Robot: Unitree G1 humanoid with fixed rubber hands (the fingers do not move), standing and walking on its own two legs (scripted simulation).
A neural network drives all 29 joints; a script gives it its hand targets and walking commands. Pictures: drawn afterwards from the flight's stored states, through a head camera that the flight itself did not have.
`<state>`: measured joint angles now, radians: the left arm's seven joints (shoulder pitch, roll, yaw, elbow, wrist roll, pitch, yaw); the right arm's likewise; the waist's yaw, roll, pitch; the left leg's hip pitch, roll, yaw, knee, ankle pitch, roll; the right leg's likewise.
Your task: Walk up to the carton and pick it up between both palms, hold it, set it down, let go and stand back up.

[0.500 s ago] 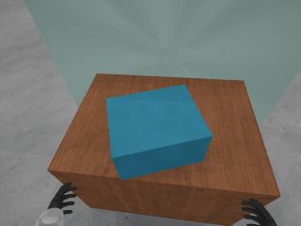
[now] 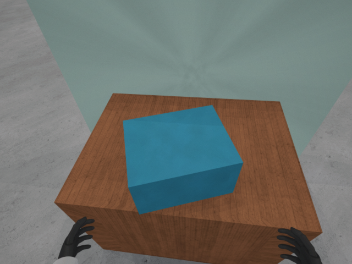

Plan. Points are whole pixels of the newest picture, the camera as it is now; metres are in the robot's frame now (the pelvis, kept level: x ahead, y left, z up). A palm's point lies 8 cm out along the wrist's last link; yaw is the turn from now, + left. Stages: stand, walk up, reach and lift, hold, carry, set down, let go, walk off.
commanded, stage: reach and lift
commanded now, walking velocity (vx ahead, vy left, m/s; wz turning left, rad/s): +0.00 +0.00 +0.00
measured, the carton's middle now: (177, 156) +0.48 +0.03 -0.10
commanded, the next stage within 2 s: none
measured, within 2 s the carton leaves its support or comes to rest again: neither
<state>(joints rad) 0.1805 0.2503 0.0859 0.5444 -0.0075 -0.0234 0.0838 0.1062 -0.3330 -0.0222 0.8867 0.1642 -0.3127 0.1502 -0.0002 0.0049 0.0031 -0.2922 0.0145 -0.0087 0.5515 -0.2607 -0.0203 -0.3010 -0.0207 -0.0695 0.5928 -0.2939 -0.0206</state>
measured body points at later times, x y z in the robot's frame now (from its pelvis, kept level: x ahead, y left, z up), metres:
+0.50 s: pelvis +0.01 +0.00 +0.00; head +0.01 -0.01 +0.45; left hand +0.21 +0.24 -0.04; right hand +0.19 -0.26 -0.07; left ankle +0.02 +0.14 -0.73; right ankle +0.01 -0.10 -0.73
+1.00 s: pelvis +0.03 +0.00 +0.00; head +0.04 +0.00 +0.45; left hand +0.24 +0.24 -0.03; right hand +0.22 -0.26 -0.06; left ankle +0.02 +0.14 -0.73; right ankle +0.01 -0.10 -0.73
